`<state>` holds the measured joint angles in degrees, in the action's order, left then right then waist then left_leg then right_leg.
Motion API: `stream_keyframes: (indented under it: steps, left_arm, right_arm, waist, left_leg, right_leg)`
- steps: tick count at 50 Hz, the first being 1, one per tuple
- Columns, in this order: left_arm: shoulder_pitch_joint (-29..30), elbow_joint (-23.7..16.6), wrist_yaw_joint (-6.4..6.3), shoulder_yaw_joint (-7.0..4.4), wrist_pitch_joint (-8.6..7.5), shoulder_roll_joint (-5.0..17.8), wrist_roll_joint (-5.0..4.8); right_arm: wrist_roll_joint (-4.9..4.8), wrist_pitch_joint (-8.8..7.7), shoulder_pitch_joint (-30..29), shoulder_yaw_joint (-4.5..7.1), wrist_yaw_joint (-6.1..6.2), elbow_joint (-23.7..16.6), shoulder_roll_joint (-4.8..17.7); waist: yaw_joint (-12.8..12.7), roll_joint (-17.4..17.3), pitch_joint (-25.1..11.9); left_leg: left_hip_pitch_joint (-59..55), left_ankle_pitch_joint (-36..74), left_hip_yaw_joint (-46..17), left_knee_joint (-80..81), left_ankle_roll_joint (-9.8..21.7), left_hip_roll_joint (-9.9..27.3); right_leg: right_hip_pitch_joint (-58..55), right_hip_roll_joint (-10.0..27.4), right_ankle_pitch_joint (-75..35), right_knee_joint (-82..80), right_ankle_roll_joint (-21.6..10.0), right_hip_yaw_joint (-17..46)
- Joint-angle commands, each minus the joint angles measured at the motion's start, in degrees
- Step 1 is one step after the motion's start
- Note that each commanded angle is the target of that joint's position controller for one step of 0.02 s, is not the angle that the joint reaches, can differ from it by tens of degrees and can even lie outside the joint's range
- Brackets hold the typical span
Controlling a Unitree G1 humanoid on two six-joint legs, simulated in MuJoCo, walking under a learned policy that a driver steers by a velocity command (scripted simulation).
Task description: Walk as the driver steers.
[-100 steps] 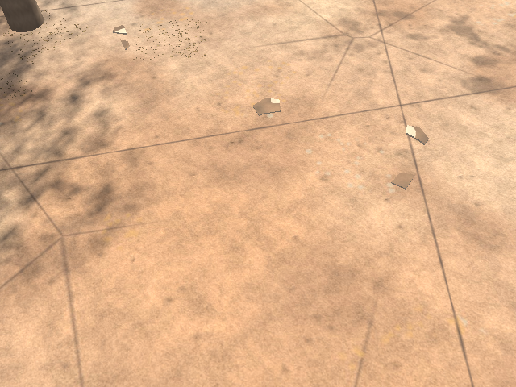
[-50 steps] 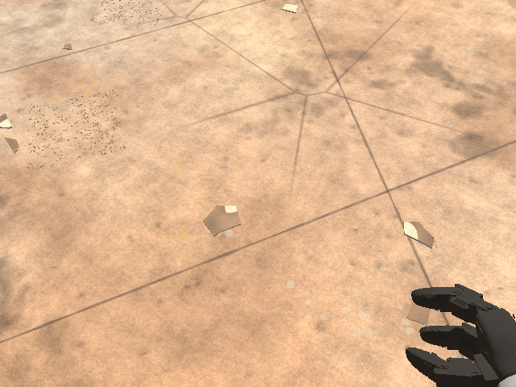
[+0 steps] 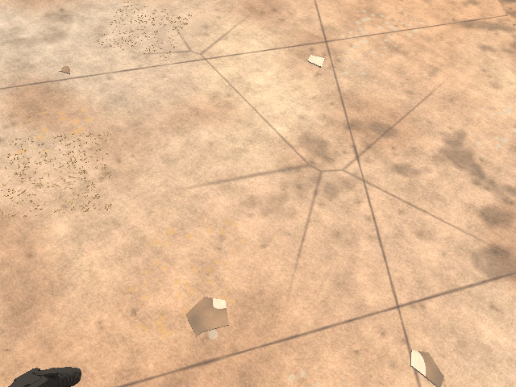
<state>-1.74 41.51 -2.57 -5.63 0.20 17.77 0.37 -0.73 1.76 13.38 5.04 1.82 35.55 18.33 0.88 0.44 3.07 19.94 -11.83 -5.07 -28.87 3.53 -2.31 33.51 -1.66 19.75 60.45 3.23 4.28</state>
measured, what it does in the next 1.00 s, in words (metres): steps on the spot, turning left: right foot, then left foot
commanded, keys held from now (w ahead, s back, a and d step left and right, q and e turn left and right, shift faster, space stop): q+shift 0.12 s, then shift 0.88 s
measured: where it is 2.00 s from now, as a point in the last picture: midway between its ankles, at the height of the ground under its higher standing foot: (230, 385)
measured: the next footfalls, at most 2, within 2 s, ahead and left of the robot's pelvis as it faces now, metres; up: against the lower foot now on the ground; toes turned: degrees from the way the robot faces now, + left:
right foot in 0.26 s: +0.12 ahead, -0.13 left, +0.00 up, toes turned +20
left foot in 0.60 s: +0.00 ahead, +0.11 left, +0.00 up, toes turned +14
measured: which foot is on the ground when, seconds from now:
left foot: down 0.00-0.26, up 0.28-0.58, down 0.60-1.00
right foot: up 0.00-0.24, down 0.26-1.00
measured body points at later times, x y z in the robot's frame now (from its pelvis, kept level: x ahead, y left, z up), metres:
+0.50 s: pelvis +0.03 -0.03 +0.00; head +0.07 -0.05 +0.45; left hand +0.08 +0.27 -0.10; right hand +0.27 -0.25 -0.10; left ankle -0.05 +0.10 -0.69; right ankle +0.08 -0.14 -0.74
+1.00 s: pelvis +0.02 +0.00 -0.01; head +0.03 +0.01 +0.44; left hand +0.04 +0.29 -0.13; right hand +0.22 -0.19 -0.12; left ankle -0.04 +0.10 -0.74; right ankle +0.09 -0.15 -0.74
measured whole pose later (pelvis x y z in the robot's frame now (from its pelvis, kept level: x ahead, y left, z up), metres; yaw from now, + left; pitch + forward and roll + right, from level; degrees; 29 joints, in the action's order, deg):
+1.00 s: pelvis +0.02 +0.00 -0.01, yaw +18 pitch -1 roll +0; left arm -10.0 51.0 -1.6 -2.4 0.0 15.0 0.3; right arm 0.9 -0.3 14.0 1.3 0.5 40.9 12.3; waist -0.9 -0.1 1.7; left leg 9.5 -18.5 -3.1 -29.4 1.5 -2.5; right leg 13.0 2.4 14.2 28.3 3.9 3.6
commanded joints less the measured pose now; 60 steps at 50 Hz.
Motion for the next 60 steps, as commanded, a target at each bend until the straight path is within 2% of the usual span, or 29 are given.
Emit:
stream_keyframes:
  steps: [1,6,10,12,13,14,15,16,17,18,19,20,22,24,26,28,29,30,31,32,33,35,37,46,56,57,58,59,60]
  left_arm:
    - [2.5,-3.7,0.36,-0.23,-1.37,2.4,-0.39]
    - [2.4,-3.2,1.40,-0.33,-1.84,3.5,-0.82]
    - [-0.6,-2.3,2.36,-0.52,-2.55,4.8,-0.70]
    - [-3.2,-1.7,2.84,-0.68,-2.90,4.7,-0.47]
    - [-3.4,-2.0,2.74,-1.04,-2.81,6.4,0.18]
    - [-1.6,-3.3,2.32,-1.37,-2.32,9.7,1.00]
    - [-3.8,-2.4,2.34,-1.60,-2.22,10.5,2.25]
    - [-2.9,-3.3,2.23,-1.14,-2.35,8.4,1.30]
    - [-1.7,-3.5,1.82,-0.56,-2.08,6.3,0.38]
    - [-1.2,-3.7,1.61,-0.01,-1.78,5.2,-0.31]
    - [-1.3,-3.5,1.39,0.30,-1.52,5.1,-0.72]
    - [-2.0,-3.1,1.15,0.59,-1.17,4.9,-0.57]
    - [-3.1,-2.6,0.96,0.83,-0.61,4.3,-0.15]
    - [-3.7,-2.3,0.99,0.62,-0.02,5.2,-0.11]
    - [-5.8,-1.8,1.13,0.22,0.48,6.7,-0.35]
    - [-5.9,-1.4,1.22,0.69,0.62,6.2,-1.22]
    - [-7.9,-0.7,1.30,1.06,0.22,5.3,-1.53]
    - [-9.3,-0.4,1.62,1.51,-0.55,4.4,-0.77]
    - [-10.5,-0.8,1.98,2.26,-1.53,1.5,0.50]
    - [-7.4,-0.7,2.00,2.48,-1.84,1.9,1.15]
    - [-5.6,-0.6,2.08,2.35,-1.87,2.5,1.27]
    - [-5.3,0.2,1.73,2.21,-1.53,2.8,0.79]
    - [-6.0,0.9,1.53,2.17,-1.27,2.9,0.38]
    - [-7.5,5.6,0.90,2.06,-0.87,2.9,0.00]
    - [-8.1,10.7,0.15,1.93,-0.45,3.5,-0.35]
    - [-9.6,11.7,0.10,2.01,-0.29,2.9,-0.51]
    - [-9.0,11.8,0.27,1.84,-0.43,3.0,-1.20]
    - [-4.9,9.8,0.63,1.83,-1.15,3.2,-1.66]
    - [0.0,6.9,1.11,2.08,-2.38,2.9,-2.60]
  right_arm:
    - [-0.40,-0.31,-1.9,3.01,1.23,-5.6,9.9]
    - [-0.27,0.68,-3.3,3.51,0.97,-7.3,10.5]
    - [-0.08,0.93,-4.8,2.69,0.32,-8.0,9.1]
    - [-0.47,1.14,-6.0,2.01,0.14,-8.1,8.2]
    - [-0.08,1.09,-4.1,1.45,0.05,-7.9,6.5]
    - [0.96,0.83,0.1,0.48,-0.12,-7.5,3.8]
    - [0.77,0.18,-2.3,1.56,-0.02,-9.0,7.5]
    - [0.76,-0.14,-1.5,2.83,0.06,-7.4,11.6]
    - [0.49,0.03,-2.3,3.07,-0.05,-6.2,11.6]
    - [0.42,0.53,-2.4,2.54,0.07,-5.2,9.4]
    - [0.47,0.76,-2.4,1.91,0.02,-5.2,7.6]
    - [0.25,0.74,-2.8,1.20,-0.20,-5.1,5.6]
    - [0.05,0.39,-4.1,0.03,-0.39,-5.4,3.0]
    - [0.30,0.16,-5.1,-0.92,-0.64,-5.3,1.1]
    - [-0.20,0.02,-4.7,-0.65,-0.69,-4.5,2.1]
    - [-0.04,-0.11,-1.2,-0.42,-0.72,-2.2,2.0]
    - [0.48,-0.17,-0.7,-0.43,-0.70,-1.8,2.5]
    - [1.14,-0.17,-0.7,-0.22,-0.37,-2.5,5.0]
    - [2.13,-0.07,-2.0,0.50,-0.25,-2.3,8.5]
    - [2.52,-0.52,-3.7,-0.63,-0.94,-2.7,3.8]
    - [2.69,-1.03,-4.2,-1.37,-1.36,-2.6,1.3]
    - [2.51,-1.90,-2.7,-1.17,-1.47,-1.5,2.5]
    - [2.12,-2.55,-1.4,-1.47,-1.31,-0.7,2.1]
    - [1.69,-2.85,0.3,-1.84,-1.10,1.1,1.0]
    - [1.43,-2.83,2.0,-1.69,-0.98,4.7,0.5]
    - [1.18,-2.57,4.0,-1.29,-0.75,5.9,1.3]
    - [0.52,-2.17,5.6,-0.31,-0.59,6.2,4.0]
    - [0.10,-2.20,7.8,0.32,-0.54,6.2,6.3]
    - [-0.34,-2.95,8.6,0.87,-0.39,6.4,8.4]
  waist:
    - [-0.6,-6.6,-11.2]
    - [0.1,-9.9,-9.8]
    - [0.5,-11.6,-11.5]
    - [-1.3,-10.2,-10.8]
    - [-0.5,-6.0,-10.8]
    - [2.8,8.1,-10.5]
    - [1.5,16.9,-7.7]
    - [1.0,10.5,-7.0]
    - [0.9,6.9,-6.5]
    - [0.8,5.3,-5.9]
    - [0.2,5.1,-5.4]
    - [0.1,5.4,-5.4]
    - [-0.8,7.8,-6.5]
    - [-1.8,10.5,-7.5]
    - [-3.0,11.9,-8.0]
    - [-1.0,10.4,-7.8]
    - [-1.1,8.9,-7.5]
    - [-2.0,4.3,-8.5]
    - [-4.9,-7.6,-8.7]
    - [-3.2,-8.4,-7.8]
    - [-2.4,-6.6,-6.3]
    - [-1.7,-6.5,-4.3]
    - [-1.9,-6.5,-2.8]
    - [-1.7,-2.0,-2.8]
    - [-1.7,-1.1,-3.4]
    - [-1.3,-2.6,-5.6]
    - [0.1,-5.6,-3.6]
    - [2.1,-9.8,1.0]
    - [3.5,-13.3,6.2]
  left_leg:
    - [-14.9,18.1,-17.7,6.2,7.8,11.6]
    - [-10.6,11.8,-23.9,5.8,7.4,9.9]
    - [-10.9,18.5,-25.2,2.1,7.0,9.6]
    - [-7.6,15.0,-24.5,-0.2,5.1,7.2]
    - [-4.1,5.2,-22.3,-3.6,2.9,4.4]
    - [1.9,-16.6,-13.4,-15.0,-0.6,-3.7]
    - [10.1,-28.3,-7.3,-27.7,-4.2,-7.1]
    - [11.4,-25.0,-7.9,-36.8,-5.9,-4.0]
    - [11.2,-20.8,-7.6,-39.6,-6.8,-3.4]
    - [11.3,-18.8,-7.1,-40.7,-7.7,-3.3]
    - [11.8,-17.0,-6.8,-41.3,-8.4,-3.3]
    - [10.7,-15.9,-5.2,-39.2,-8.7,-3.1]
    - [8.3,-15.3,-2.0,-29.6,-9.0,-1.5]
    - [2.5,-16.5,1.2,-18.1,-9.0,0.7]
    - [-1.4,-14.1,3.3,-9.2,-8.8,0.9]
    - [-8.6,-2.8,4.7,5.3,-7.2,0.3]
    - [-12.8,2.2,3.3,10.4,-5.7,0.8]
    - [-17.9,9.3,-2.0,9.2,-3.7,5.6]
    - [-15.3,12.1,-7.2,5.9,0.1,10.5]
    - [-8.9,6.1,-7.8,7.0,2.4,11.1]
    - [-7.6,0.7,-6.6,7.5,1.6,9.2]
    - [-6.1,-0.9,-5.4,7.7,-0.2,7.3]
    - [-5.2,1.6,-5.1,7.4,-0.8,6.9]
    - [-6.2,5.5,-4.0,6.5,-0.8,5.5]
    - [-7.5,9.1,-2.0,5.9,-1.2,4.1]
    - [-8.8,-3.3,-2.1,7.5,-0.3,3.6]
    - [-9.1,-24.2,-6.4,10.8,2.3,5.4]
    - [-9.1,-39.7,-15.9,17.0,6.1,11.5]
    - [-7.3,-45.2,-26.7,23.0,10.3,18.6]
  right_leg:
    - [3.8,-1.3,-2.6,-8.3,1.2,2.9]
    - [-2.7,-3.2,-2.7,-18.4,1.2,4.2]
    - [-9.7,-1.6,-2.6,-25.2,-0.3,2.9]
    - [-18.0,-0.5,-11.6,-35.9,-2.1,1.4]
    - [-23.2,4.8,-16.9,-38.7,-4.3,5.9]
    - [-27.1,15.5,-29.2,-40.7,-9.6,17.2]
    - [-24.3,23.4,-32.0,-43.5,-20.3,29.6]
    - [-23.4,23.5,-27.6,-42.7,-21.5,27.8]
    - [-22.8,19.6,-24.2,-41.6,-18.8,21.7]
    - [-23.0,16.3,-21.7,-41.1,-16.4,17.6]
    - [-23.5,15.4,-22.5,-40.9,-16.1,16.0]
    - [-23.4,13.7,-23.4,-41.0,-15.7,13.3]
    - [-25.7,11.6,-23.9,-40.5,-15.0,9.6]
    - [-25.9,11.1,-24.4,-40.1,-14.9,8.0]
    - [-26.5,12.3,-25.4,-39.3,-15.6,9.3]
    - [-24.6,11.9,-25.9,-37.2,-14.1,8.7]
    - [-22.2,11.1,-24.2,-36.8,-11.8,8.3]
    - [-18.2,9.8,-19.4,-34.6,-8.0,6.5]
    - [-16.2,4.1,-9.4,-32.6,-3.9,-0.1]
    - [-20.5,4.0,-6.2,-33.6,-1.4,-0.9]
    - [-21.7,3.7,-8.7,-33.7,-0.4,-0.9]
    - [-22.1,3.6,-11.7,-32.7,-0.6,-1.0]
    - [-22.2,4.0,-13.1,-33.2,-1.0,-0.5]
    - [-23.8,4.5,-15.5,-33.7,-0.2,-0.3]
    - [-24.9,4.6,-17.5,-33.6,-0.4,-0.4]
    - [-24.6,2.3,-7.2,-31.5,-0.6,-3.3]
    - [-19.0,-0.5,5.3,-26.2,-1.0,-6.6]
    - [-9.6,-0.8,9.7,-20.4,-1.7,-7.7]
    - [-2.6,2.1,8.9,-13.8,-3.3,-4.9]
Velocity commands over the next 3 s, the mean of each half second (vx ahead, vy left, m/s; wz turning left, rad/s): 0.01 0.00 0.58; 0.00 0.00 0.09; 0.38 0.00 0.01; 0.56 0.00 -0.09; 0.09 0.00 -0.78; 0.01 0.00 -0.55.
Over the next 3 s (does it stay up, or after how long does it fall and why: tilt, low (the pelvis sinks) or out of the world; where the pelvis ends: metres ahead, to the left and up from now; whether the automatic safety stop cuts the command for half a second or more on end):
stays up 0.57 0.08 0.00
